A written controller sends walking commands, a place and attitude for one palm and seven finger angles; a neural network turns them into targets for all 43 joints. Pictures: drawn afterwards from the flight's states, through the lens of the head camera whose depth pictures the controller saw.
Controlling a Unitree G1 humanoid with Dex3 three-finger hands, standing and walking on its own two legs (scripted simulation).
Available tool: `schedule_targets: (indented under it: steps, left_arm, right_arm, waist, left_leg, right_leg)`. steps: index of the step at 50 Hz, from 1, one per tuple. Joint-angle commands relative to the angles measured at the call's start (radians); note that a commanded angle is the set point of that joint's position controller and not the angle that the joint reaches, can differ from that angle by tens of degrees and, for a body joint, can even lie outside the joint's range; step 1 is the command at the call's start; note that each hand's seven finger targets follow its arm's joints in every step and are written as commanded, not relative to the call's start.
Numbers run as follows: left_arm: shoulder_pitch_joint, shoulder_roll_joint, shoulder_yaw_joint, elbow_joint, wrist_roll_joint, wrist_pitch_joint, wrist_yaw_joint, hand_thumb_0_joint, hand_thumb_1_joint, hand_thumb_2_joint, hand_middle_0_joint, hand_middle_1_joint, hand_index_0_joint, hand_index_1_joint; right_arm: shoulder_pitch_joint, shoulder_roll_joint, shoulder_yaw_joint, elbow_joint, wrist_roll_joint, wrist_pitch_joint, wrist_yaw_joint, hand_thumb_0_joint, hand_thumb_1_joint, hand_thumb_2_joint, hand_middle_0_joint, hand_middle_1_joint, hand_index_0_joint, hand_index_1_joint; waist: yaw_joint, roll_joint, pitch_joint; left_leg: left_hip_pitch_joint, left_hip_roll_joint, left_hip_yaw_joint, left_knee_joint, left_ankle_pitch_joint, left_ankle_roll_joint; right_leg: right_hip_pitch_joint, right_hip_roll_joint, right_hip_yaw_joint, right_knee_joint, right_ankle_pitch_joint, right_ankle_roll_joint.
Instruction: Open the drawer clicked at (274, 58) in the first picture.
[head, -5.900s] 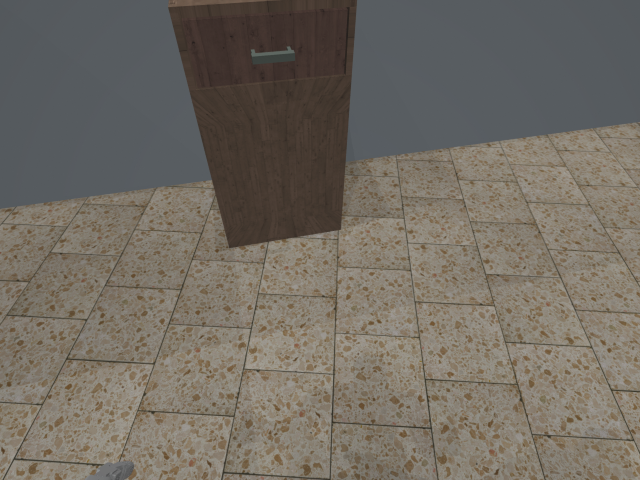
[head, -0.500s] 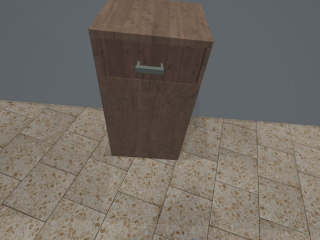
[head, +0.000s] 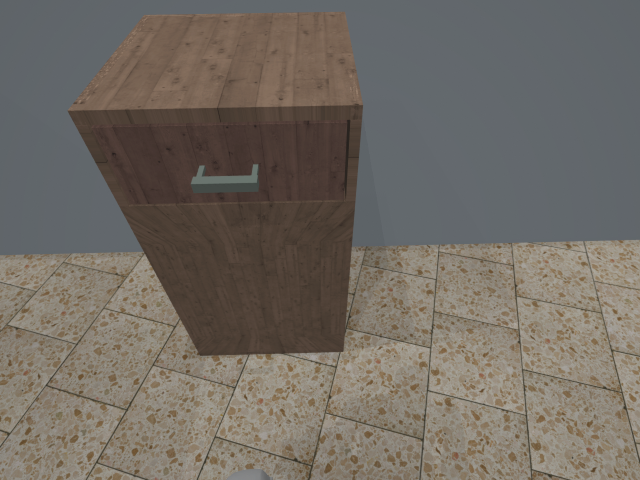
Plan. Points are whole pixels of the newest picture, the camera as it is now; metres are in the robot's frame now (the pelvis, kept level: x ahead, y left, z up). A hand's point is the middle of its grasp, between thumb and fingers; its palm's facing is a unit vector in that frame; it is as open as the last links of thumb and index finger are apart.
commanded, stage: take the last steps up to it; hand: left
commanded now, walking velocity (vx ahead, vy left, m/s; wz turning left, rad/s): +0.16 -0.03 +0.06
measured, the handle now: (227, 177) +0.61 +0.19 +0.02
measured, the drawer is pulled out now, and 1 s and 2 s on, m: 0.00 0.00 0.00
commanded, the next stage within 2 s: come to a stop and stand still in 0.04 s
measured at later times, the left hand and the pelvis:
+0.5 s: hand out of the picture +0.07 +0.18 -0.18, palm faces +0.02 -0.98 -0.21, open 7.4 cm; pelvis +0.07 +0.00 +0.00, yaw -2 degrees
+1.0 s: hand out of the picture +0.04 +0.11 -0.13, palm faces +0.10 -0.95 -0.30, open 7.3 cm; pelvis +0.01 -0.08 +0.02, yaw +1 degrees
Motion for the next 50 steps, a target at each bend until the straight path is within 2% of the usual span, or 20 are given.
schedule_targets:
  steps: [1, 6, 9, 10, 12, 13, 15, 17, 22, 26, 29, 30, 31, 32, 33, 34, 35, 38, 44, 50]
  left_arm:
    - [0.064, 0.093, 0.003, -0.011, 0.004, -0.014, 0.004, 0.000, 0.900, 0.900, -0.200, -0.300, -0.200, -0.300]
    - [0.129, 0.124, 0.011, 0.014, 0.007, -0.014, 0.001, 0.000, 0.900, 0.900, -0.200, -0.300, -0.200, -0.300]
    - [0.136, 0.091, 0.000, 0.032, -0.005, 0.000, 0.008, 0.000, 0.900, 0.900, -0.200, -0.300, -0.200, -0.300]
    - [0.151, 0.064, -0.008, 0.039, -0.007, 0.007, 0.012, 0.000, 0.900, 0.900, -0.200, -0.300, -0.200, -0.300]
    - [0.230, 0.019, -0.026, 0.049, -0.021, 0.021, 0.023, 0.000, 0.900, 0.900, -0.200, -0.300, -0.200, -0.300]
    - [0.238, 0.026, -0.026, 0.057, -0.017, 0.031, 0.028, 0.000, 0.900, 0.900, -0.200, -0.300, -0.200, -0.300]
    - [0.223, 0.052, -0.024, 0.060, -0.015, 0.055, 0.030, 0.000, 0.900, 0.900, -0.200, -0.300, -0.200, -0.300]
    - [0.193, 0.078, -0.011, 0.033, -0.007, 0.072, 0.029, 0.000, 0.900, 0.900, -0.200, -0.300, -0.200, -0.300]
    - [0.151, 0.057, 0.020, -0.022, 0.000, 0.095, 0.022, 0.000, 0.900, 0.900, -0.200, -0.300, -0.200, -0.300]
    - [0.153, 0.038, 0.025, -0.053, -0.003, 0.101, 0.014, 0.000, 0.900, 0.900, -0.200, -0.300, -0.200, -0.300]
    - [0.206, 0.036, 0.019, -0.033, -0.002, 0.086, 0.013, 0.000, 0.900, 0.900, -0.200, -0.300, -0.200, -0.300]
    - [0.240, 0.055, 0.018, -0.018, 0.002, 0.078, 0.014, 0.000, 0.900, 0.900, -0.200, -0.300, -0.200, -0.300]
    - [0.247, 0.109, 0.020, -0.019, 0.014, 0.068, 0.018, 0.000, 0.900, 0.900, -0.200, -0.300, -0.200, -0.300]
    - [0.179, 0.200, 0.025, -0.056, 0.020, 0.060, 0.018, 0.000, 0.900, 0.900, -0.200, -0.300, -0.200, -0.300]
    - [0.109, 0.235, 0.027, -0.098, 0.013, 0.069, 0.020, 0.000, 0.900, 0.900, -0.200, -0.300, -0.200, -0.300]
    - [0.053, 0.243, 0.033, -0.114, 0.016, 0.071, 0.021, 0.000, 0.900, 0.900, -0.200, -0.300, -0.200, -0.300]
    - [0.035, 0.242, 0.041, -0.119, 0.016, 0.065, 0.026, 0.000, 0.900, 0.900, -0.200, -0.300, -0.200, -0.300]
    - [-0.006, 0.208, 0.037, -0.133, 0.003, 0.056, 0.018, 0.000, 0.900, 0.900, -0.200, -0.300, -0.200, -0.300]
    - [0.153, 0.184, 0.042, -0.083, -0.001, 0.045, 0.026, 0.000, 0.900, 0.900, -0.200, -0.300, -0.200, -0.300]
    - [0.167, 0.184, 0.043, -0.066, 0.009, 0.043, 0.027, 0.000, 0.900, 0.900, -0.200, -0.300, -0.200, -0.300]
  right_arm:
    - [0.059, 0.014, -0.002, -0.043, -0.004, 0.003, 0.011, 0.000, -0.900, -0.900, 0.200, 0.300, 0.200, 0.300]
    - [-0.056, 0.003, 0.003, -0.084, -0.001, -0.019, 0.020, 0.000, -0.900, -0.900, 0.200, 0.300, 0.200, 0.300]
    - [-0.056, 0.006, 0.019, -0.061, -0.001, -0.031, 0.005, 0.000, -0.900, -0.900, 0.200, 0.300, 0.200, 0.300]
    - [-0.007, -0.014, 0.019, -0.038, 0.002, -0.040, -0.001, 0.000, -0.900, -0.900, 0.200, 0.300, 0.200, 0.300]
    - [0.022, -0.108, 0.017, -0.029, 0.008, -0.044, -0.024, 0.000, -0.900, -0.900, 0.200, 0.300, 0.200, 0.300]
    - [-0.004, -0.118, 0.014, -0.029, 0.010, -0.030, -0.030, 0.000, -0.900, -0.900, 0.200, 0.300, 0.200, 0.300]
    - [-0.055, -0.114, 0.016, -0.034, 0.016, -0.021, -0.048, 0.000, -0.900, -0.900, 0.200, 0.300, 0.200, 0.300]
    - [-0.030, -0.133, 0.000, -0.035, 0.016, -0.011, -0.059, 0.000, -0.900, -0.900, 0.200, 0.300, 0.200, 0.300]
    - [-0.095, -0.169, -0.038, -0.086, 0.004, 0.015, -0.056, 0.000, -0.900, -0.900, 0.200, 0.300, 0.200, 0.300]
    - [-0.189, -0.157, -0.041, -0.123, -0.003, 0.019, -0.035, 0.000, -0.900, -0.900, 0.200, 0.300, 0.200, 0.300]
    - [-0.222, -0.141, -0.037, -0.123, -0.003, 0.028, -0.016, 0.000, -0.900, -0.900, 0.200, 0.300, 0.200, 0.300]
    - [-0.219, -0.123, -0.030, -0.120, 0.002, 0.033, -0.010, 0.000, -0.900, -0.900, 0.200, 0.300, 0.200, 0.300]
    - [-0.200, -0.070, -0.022, -0.121, 0.010, 0.041, -0.003, 0.000, -0.900, -0.900, 0.200, 0.300, 0.200, 0.300]
    - [-0.189, -0.013, -0.011, -0.149, 0.015, 0.053, 0.006, 0.000, -0.900, -0.900, 0.200, 0.300, 0.200, 0.300]
    - [-0.220, -0.069, -0.022, -0.163, 0.009, 0.064, 0.010, 0.000, -0.900, -0.900, 0.200, 0.300, 0.200, 0.300]
    - [-0.208, -0.078, -0.026, -0.158, 0.003, 0.069, 0.018, 0.000, -0.900, -0.900, 0.200, 0.300, 0.200, 0.300]
    - [-0.182, -0.083, -0.028, -0.145, 0.001, 0.076, 0.016, 0.000, -0.900, -0.900, 0.200, 0.300, 0.200, 0.300]
    - [-0.033, -0.105, -0.035, -0.079, -0.009, 0.069, 0.024, 0.000, -0.900, -0.900, 0.200, 0.300, 0.200, 0.300]
    - [-0.026, -0.106, -0.031, -0.096, -0.013, 0.064, 0.022, 0.000, -0.900, -0.900, 0.200, 0.300, 0.200, 0.300]
    - [-0.017, -0.100, -0.021, -0.096, -0.009, 0.062, 0.021, 0.000, -0.900, -0.900, 0.200, 0.300, 0.200, 0.300]
  waist:
    - [-0.011, -0.146, 0.049]
    - [0.027, -0.135, 0.035]
    - [0.017, -0.096, 0.021]
    - [0.009, -0.008, -0.017]
    - [0.037, 0.181, -0.120]
    - [0.038, 0.138, -0.090]
    - [0.038, 0.211, -0.051]
    - [0.020, 0.139, -0.051]
    - [0.018, 0.016, -0.151]
    - [0.045, 0.121, -0.145]
    - [0.075, 0.159, -0.096]
    - [0.094, 0.098, -0.074]
    - [0.098, -0.086, -0.028]
    - [0.075, -0.347, 0.048]
    - [0.086, -0.296, 0.106]
    - [0.062, -0.240, 0.127]
    - [0.057, -0.284, 0.139]
    - [0.014, -0.205, 0.092]
    - [0.087, -0.168, -0.031]
    - [0.093, -0.227, -0.014]
  left_leg:
    - [0.028, 0.024, 0.009, -0.159, 0.072, -0.022]
    - [0.046, 0.005, 0.030, -0.394, 0.061, -0.013]
    - [0.206, -0.027, 0.035, -0.611, 0.203, -0.020]
    - [0.325, -0.007, 0.001, -0.690, 0.416, -0.019]
    - [0.454, 0.210, -0.170, -0.695, 0.977, 0.088]
    - [0.405, 0.233, -0.153, -0.725, 0.954, 0.121]
    - [0.406, 0.235, -0.173, -0.771, 1.074, 0.147]
    - [0.437, 0.267, -0.178, -0.769, 1.188, 0.183]
    - [0.444, 0.275, -0.124, -0.749, 0.950, 0.212]
    - [0.280, 0.225, -0.062, -0.784, 0.596, 0.164]
    - [0.121, 0.165, -0.065, -0.798, 0.129, 0.107]
    - [0.044, 0.108, -0.044, -0.761, -0.034, 0.065]
    - [-0.002, 0.008, 0.018, -0.624, -0.146, 0.009]
    - [-0.037, -0.072, 0.033, -0.435, -0.167, -0.035]
    - [0.013, -0.051, -0.049, -0.325, -0.152, -0.020]
    - [0.018, -0.052, -0.066, -0.246, -0.101, -0.016]
    - [-0.004, -0.061, -0.082, -0.186, -0.060, -0.013]
    - [-0.025, -0.083, -0.072, -0.064, 0.100, -0.027]
    - [-0.116, -0.087, -0.080, -0.097, 0.094, -0.063]
    - [-0.065, -0.066, -0.069, -0.212, 0.005, -0.058]
  right_leg:
    - [-0.117, -0.248, 0.162, -0.311, 0.116, -0.097]
    - [0.006, -0.269, 0.192, -0.260, 0.155, -0.121]
    - [0.014, -0.212, 0.153, -0.136, 0.318, -0.071]
    - [-0.011, -0.168, 0.132, -0.036, 0.333, -0.026]
    - [-0.036, -0.081, 0.086, 0.037, -0.028, 0.069]
    - [-0.004, -0.071, 0.093, 0.061, -0.179, 0.073]
    - [-0.061, -0.074, 0.108, 0.160, -0.241, 0.092]
    - [-0.134, -0.072, 0.147, 0.305, -0.311, 0.090]
    - [-0.225, -0.052, 0.186, 0.552, -0.296, 0.096]
    - [-0.125, -0.062, 0.161, 0.431, -0.232, 0.091]
    - [0.037, -0.052, 0.111, 0.186, -0.114, 0.087]
    - [0.110, -0.046, 0.102, 0.063, -0.042, 0.090]
    - [0.076, -0.130, 0.214, -0.121, -0.138, 0.079]
    - [-0.095, -0.335, 0.520, -0.330, -0.386, 0.011]
    - [-0.267, -0.400, 0.595, -0.422, -0.561, -0.039]
    - [-0.336, -0.400, 0.586, -0.440, -0.593, -0.047]
    - [-0.333, -0.383, 0.611, -0.440, -0.569, -0.030]
    - [-0.204, -0.288, 0.397, -0.341, -0.311, 0.018]
    - [0.118, -0.313, 0.394, -0.292, -0.161, -0.005]
    - [0.104, -0.339, 0.428, -0.330, -0.241, -0.046]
